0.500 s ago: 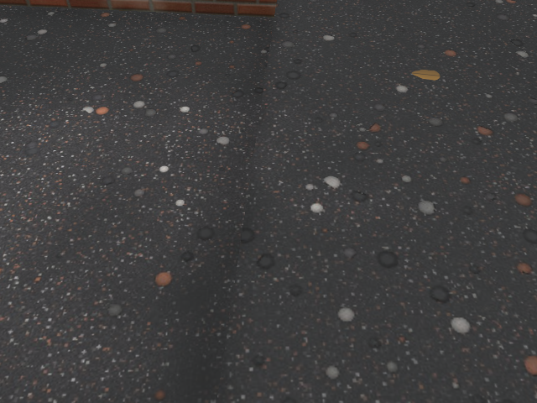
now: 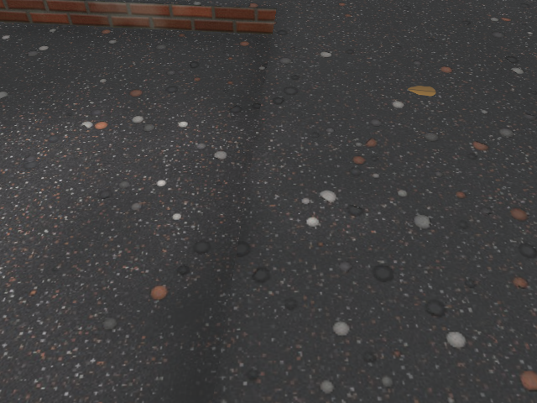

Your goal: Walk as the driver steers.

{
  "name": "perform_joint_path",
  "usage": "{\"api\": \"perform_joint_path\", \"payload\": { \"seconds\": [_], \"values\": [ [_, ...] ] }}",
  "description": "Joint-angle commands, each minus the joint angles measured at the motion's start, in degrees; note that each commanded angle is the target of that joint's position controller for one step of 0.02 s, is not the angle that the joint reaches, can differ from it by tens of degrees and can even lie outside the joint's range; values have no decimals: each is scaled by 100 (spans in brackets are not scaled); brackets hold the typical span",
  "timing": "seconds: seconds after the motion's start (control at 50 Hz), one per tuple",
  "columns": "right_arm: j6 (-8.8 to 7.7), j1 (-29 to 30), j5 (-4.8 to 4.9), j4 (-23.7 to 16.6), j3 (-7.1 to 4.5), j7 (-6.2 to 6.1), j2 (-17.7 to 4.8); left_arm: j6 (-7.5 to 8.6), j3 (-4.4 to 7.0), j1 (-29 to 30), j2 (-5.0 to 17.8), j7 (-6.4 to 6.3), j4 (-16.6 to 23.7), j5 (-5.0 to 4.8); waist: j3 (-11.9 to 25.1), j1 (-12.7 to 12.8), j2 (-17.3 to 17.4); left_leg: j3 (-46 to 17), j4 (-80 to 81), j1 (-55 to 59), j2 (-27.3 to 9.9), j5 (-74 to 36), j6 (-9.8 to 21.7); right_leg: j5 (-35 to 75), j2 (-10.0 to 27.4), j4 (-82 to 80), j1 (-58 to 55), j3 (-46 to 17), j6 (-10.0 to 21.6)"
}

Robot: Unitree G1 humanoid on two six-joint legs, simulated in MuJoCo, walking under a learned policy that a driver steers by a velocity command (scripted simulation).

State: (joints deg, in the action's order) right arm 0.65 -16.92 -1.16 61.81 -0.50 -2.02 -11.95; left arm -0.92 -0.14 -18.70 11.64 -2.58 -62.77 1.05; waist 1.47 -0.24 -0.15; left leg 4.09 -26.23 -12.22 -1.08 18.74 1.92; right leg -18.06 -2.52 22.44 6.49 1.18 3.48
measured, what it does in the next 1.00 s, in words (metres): walks ahead: left foot, then right foot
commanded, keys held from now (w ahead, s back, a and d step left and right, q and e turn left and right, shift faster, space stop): w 1.00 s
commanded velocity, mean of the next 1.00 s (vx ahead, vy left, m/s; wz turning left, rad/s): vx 0.42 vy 0.00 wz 0.00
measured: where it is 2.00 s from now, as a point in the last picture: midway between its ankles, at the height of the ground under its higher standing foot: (286, 254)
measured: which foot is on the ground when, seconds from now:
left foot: down 0.00-0.00, up 0.02-0.26, down 0.28-0.80, up 0.82-1.00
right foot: down 0.00-0.30, up 0.32-0.78, down 0.80-1.00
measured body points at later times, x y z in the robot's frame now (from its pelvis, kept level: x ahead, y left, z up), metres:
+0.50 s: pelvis +0.19 +0.07 +0.00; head +0.18 +0.08 +0.45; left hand +0.28 +0.33 -0.14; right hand +0.15 -0.17 -0.14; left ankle +0.14 +0.14 -0.74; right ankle +0.19 -0.06 -0.65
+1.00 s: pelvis +0.49 +0.01 +0.00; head +0.51 +0.01 +0.44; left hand +0.54 +0.27 -0.14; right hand +0.60 -0.26 -0.13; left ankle +0.44 +0.15 -0.65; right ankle +0.53 -0.05 -0.74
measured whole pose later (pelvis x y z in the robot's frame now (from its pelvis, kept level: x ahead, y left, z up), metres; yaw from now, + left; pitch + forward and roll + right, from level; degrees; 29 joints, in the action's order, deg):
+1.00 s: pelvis +0.49 +0.01 +0.00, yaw +1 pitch -1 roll -2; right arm -6.0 -12.2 2.0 50.9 -2.3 0.1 -15.5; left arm 6.0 2.1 -14.9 14.2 1.9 -53.6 0.2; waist -2.4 1.7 1.9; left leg -2.6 -69.1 -27.4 -4.1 18.3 3.3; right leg -7.2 -5.7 20.5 13.0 5.6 5.7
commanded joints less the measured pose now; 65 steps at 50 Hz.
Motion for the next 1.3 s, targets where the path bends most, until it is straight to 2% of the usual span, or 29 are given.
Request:
{"api": "perform_joint_path", "payload": {
  "seconds": [0.02,0.04,0.06,0.14,0.2,0.26,0.28,0.3,0.32,0.34,0.38,0.44,0.56,0.66,0.7,0.72,0.76,0.8,0.82,0.84,0.86,0.88,0.92,0.96,1.04,1.12,1.22,1.26,1.3],
  "values": [
    [-12,260,-37,-409,-60,114,-431,-5,246,-918,944,-13,-9,10,-1215,339,-600,42,-788,-1635,146,1108,158,-3152,1384,-1415,374,-2111,870],
    [-48,511,-89,-572,-23,163,-343,25,279,-1068,957,13,-58,25,-1239,443,-954,84,-1467,-2096,76,660,144,-2980,1816,-1709,78,-2610,1087],
    [-96,672,-77,-691,-67,198,-522,83,293,-1175,890,33,-64,73,-1208,517,-851,-130,-2188,-2618,-66,834,144,-2561,2028,-1831,-216,-2834,1226],
    [-346,546,18,-916,-161,343,-689,399,332,-836,860,80,37,17,-1027,138,-443,-360,-2400,-2773,-344,427,100,-1199,1786,-1673,-402,-2076,1088],
    [-386,525,29,-1095,-124,411,-529,564,331,-623,902,107,129,48,-1003,32,-625,-91,-1449,-1707,-179,71,147,-328,1498,-1464,218,-1409,938],
    [-391,-580,57,-758,-188,372,-514,573,319,-430,967,157,211,5,-775,-471,-283,549,-331,762,432,-602,204,604,1123,-432,1425,-860,730],
    [-443,-1312,29,-526,-298,330,-750,606,259,-483,863,184,229,23,-348,-720,260,186,-133,1801,281,-540,164,1250,686,845,1764,-375,556],
    [-489,-2092,-53,-469,-454,262,-1396,617,129,-335,418,230,532,-28,88,-943,1657,-2441,1140,2469,-1420,1185,487,240,41,2802,2734,281,147],
    [-426,-2375,-4,-349,-440,266,-1348,588,196,-505,616,256,582,3,327,-740,1827,-4374,1832,2281,-2086,1792,946,-845,-106,4232,3114,-143,142],
    [-441,-1616,-21,-533,-369,285,-1091,552,228,-323,746,292,617,16,-247,-339,854,-3999,1773,1648,-2063,2073,1028,-452,318,4956,3346,-424,200],
    [-574,-781,-36,-798,-276,333,-883,582,204,-5,590,367,696,-38,-595,-70,151,-2809,1869,801,-1666,873,973,270,694,4878,3236,-419,172],
    [-764,-875,-11,-676,-128,322,-526,444,245,-29,596,426,750,-2,-663,110,322,-1852,2038,573,-1295,-581,857,708,770,4592,3060,-242,26],
    [-819,-1486,68,-405,-85,259,-486,301,244,1209,466,456,1303,38,-909,-50,294,-902,2029,1126,-1115,-2801,894,1518,766,3759,3971,185,-208],
    [-831,-1415,62,-376,-105,209,-583,304,148,2284,361,492,1840,2,-1144,-212,556,-484,2255,1158,-1011,-3374,872,1967,582,1824,3231,567,-29],
    [-812,-1371,80,-340,-131,187,-648,320,174,2315,470,456,1943,27,-1062,-152,588,-342,2062,1580,-1097,-3985,801,1900,481,1296,2887,593,176],
    [-731,-1182,386,-472,-267,110,-1114,545,211,2412,553,433,2054,-475,-847,-21,499,-466,1792,1971,-1373,-4582,758,1733,489,972,2834,135,312],
    [-576,-1034,287,-524,-348,64,-1255,692,333,1920,912,409,1974,-464,-264,288,610,-331,1080,2657,-1367,-5644,622,1660,192,604,2274,279,455],
    [-428,-1001,122,-616,-331,137,-1112,662,574,466,1324,344,1518,-380,607,854,789,-171,-833,2102,-999,-5993,438,1659,-34,531,190,406,665],
    [-438,-921,22,-762,-212,188,-789,590,633,-521,1556,294,1324,-294,1236,1149,269,-231,-2506,527,-698,-4049,351,955,946,779,-1612,-771,990],
    [-540,-1688,137,-760,50,288,303,581,625,-870,1596,338,1179,-151,1893,590,-1397,-557,-4717,-1757,558,760,-71,-762,2303,-67,-3085,-3833,2044],
    [-728,-1162,372,-862,-49,297,-346,593,479,-516,1084,376,1182,-188,1489,727,-993,-1272,-5516,-2448,406,1095,96,-1469,2193,-799,-2653,-4512,1725],
    [-850,-620,521,-1070,-145,313,-736,624,414,56,884,367,1272,-197,537,563,-684,-1213,-5537,-2787,118,625,195,-1080,2100,-944,-1740,-3650,1452],
    [-870,-74,400,-1165,-223,219,-886,725,326,661,726,431,1358,-94,-49,205,256,-953,-4923,-2181,-402,-34,260,773,1728,-1164,-166,-2246,1153],
    [-683,-415,338,-1115,-255,203,-690,793,287,658,658,448,1277,-64,16,-104,-30,-867,-4458,-1536,-572,-52,188,1366,1437,-1369,455,-1518,1210],
    [-460,127,159,-1304,-334,139,-685,882,368,183,973,382,1132,-101,-574,-51,-85,-434,-3817,-2051,-463,-750,-42,1855,1051,-1767,719,-770,1295],
    [-491,985,110,-1660,-291,146,-534,815,345,-134,939,267,1164,-127,-553,175,14,-356,-2337,-2355,-339,-1908,-131,1771,913,-1560,311,-573,1158],
    [-561,1766,132,-2099,-277,265,-508,729,366,-692,998,166,1101,-124,-617,460,9,-373,-1255,-2966,-166,-2451,-62,1953,1268,-909,-619,-832,1140],
    [-693,1876,177,-2291,-340,360,-685,745,362,-766,986,128,1115,-121,-470,390,-106,-558,-1382,-3401,-214,-2058,93,2688,1580,-421,-1266,-998,1170],
    [-753,1296,160,-2220,-373,422,-722,692,358,-319,1095,142,1285,-108,-194,-35,-58,-110,-1150,-1690,155,-1287,325,4405,1472,-210,-513,-624,1002]
  ]
}}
